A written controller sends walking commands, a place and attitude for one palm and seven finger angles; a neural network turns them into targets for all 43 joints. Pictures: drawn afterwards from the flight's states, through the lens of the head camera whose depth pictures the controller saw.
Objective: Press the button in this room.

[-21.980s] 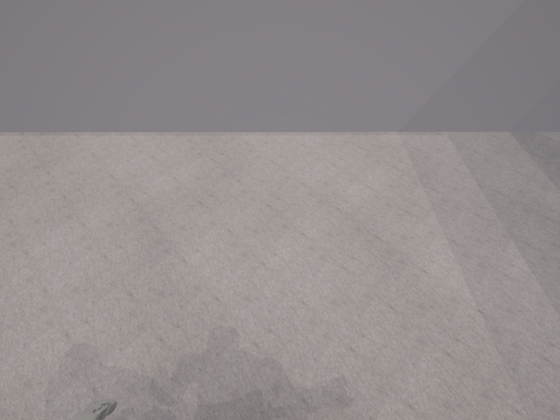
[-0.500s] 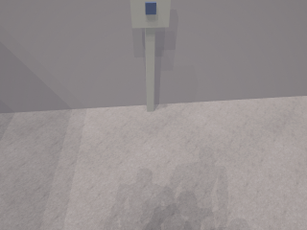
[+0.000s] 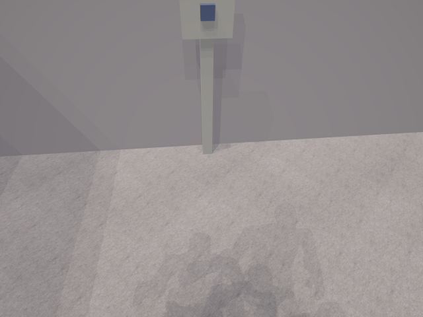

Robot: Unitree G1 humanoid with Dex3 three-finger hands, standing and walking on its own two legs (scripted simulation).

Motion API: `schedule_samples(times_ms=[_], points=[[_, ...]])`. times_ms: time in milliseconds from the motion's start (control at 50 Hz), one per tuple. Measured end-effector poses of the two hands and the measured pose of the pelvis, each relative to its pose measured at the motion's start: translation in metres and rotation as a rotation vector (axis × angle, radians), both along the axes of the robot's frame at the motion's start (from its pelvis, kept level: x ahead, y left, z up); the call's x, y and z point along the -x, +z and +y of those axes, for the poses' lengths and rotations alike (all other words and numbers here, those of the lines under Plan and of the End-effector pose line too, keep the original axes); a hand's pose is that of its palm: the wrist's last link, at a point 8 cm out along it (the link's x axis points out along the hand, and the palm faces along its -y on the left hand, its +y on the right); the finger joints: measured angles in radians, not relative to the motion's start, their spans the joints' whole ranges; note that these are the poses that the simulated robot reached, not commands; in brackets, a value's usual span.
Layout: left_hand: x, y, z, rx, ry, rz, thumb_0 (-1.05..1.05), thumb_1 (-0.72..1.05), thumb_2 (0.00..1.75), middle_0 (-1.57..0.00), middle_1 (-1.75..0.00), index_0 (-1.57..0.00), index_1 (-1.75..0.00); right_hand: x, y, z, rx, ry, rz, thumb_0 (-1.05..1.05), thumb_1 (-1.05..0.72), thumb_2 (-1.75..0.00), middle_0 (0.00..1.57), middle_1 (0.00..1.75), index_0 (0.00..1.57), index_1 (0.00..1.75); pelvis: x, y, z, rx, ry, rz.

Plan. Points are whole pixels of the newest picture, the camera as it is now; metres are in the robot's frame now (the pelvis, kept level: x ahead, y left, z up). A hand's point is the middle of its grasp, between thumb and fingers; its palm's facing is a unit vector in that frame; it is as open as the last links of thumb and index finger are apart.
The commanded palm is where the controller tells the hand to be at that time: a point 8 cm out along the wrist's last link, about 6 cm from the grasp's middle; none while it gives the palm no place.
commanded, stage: walk to a spot facing it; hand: left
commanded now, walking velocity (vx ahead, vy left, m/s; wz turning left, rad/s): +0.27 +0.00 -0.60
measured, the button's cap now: (207, 11) +1.16 +0.09 +0.10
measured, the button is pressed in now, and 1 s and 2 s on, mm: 0 0 0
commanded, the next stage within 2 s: none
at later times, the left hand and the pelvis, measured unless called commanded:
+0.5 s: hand out of the picture +0.15 +0.12 -0.18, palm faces -0.15 -0.96 -0.22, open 7.4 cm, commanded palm none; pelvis +0.10 -0.06 -0.02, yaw -13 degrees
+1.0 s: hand (171, 211) +0.43 +0.15 -0.19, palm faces -0.41 -0.89 -0.19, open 7.4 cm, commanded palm none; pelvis +0.32 -0.03 -0.01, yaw -29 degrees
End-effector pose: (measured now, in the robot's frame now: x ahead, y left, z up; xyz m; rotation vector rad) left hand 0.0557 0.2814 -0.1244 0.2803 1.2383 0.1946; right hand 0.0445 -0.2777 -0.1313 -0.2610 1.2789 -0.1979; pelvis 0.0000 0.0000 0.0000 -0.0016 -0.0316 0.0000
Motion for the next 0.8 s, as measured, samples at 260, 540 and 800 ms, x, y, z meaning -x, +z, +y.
schedule_samples(times_ms=[260,540,800], points=[[-0.027,-0.017,-0.037,0.055,-0.071,0.117,0.01,0.91,0.90,-0.20,-0.30,-0.19,-0.30,0.013,-0.028,0.012,-0.080,-0.132,0.010,0.00,-0.91,-0.90,0.20,0.30,0.20,0.30,-0.035,-0.015,-0.013,-0.025,-0.120,0.017],[-0.096,-0.019,-0.118,0.102,-0.144,0.146,0.01,0.90,0.89,-0.20,-0.30,-0.20,-0.30,-0.068,-0.024,-0.040,-0.106,-0.236,-0.027,0.01,-0.91,-0.90,0.20,0.30,0.20,0.30,-0.109,-0.011,-0.064,-0.021,-0.250,0.015],[-0.204,-0.025,-0.103,0.108,-0.187,0.195,0.01,0.90,0.89,-0.20,-0.30,-0.20,-0.30,-0.244,0.002,-0.042,-0.056,-0.227,-0.233,0.00,-0.91,-0.90,0.20,0.30,0.19,0.30,-0.229,-0.011,-0.052,0.005,-0.345,0.054]])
